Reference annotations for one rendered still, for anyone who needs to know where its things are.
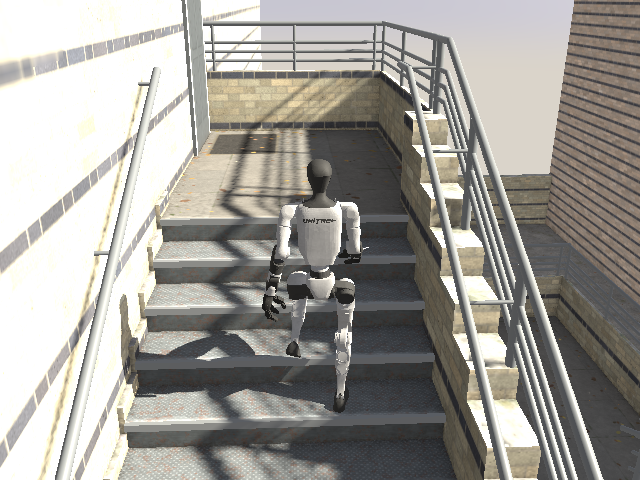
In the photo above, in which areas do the stairs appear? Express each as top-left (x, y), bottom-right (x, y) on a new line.
top-left (118, 222), bottom-right (457, 480)

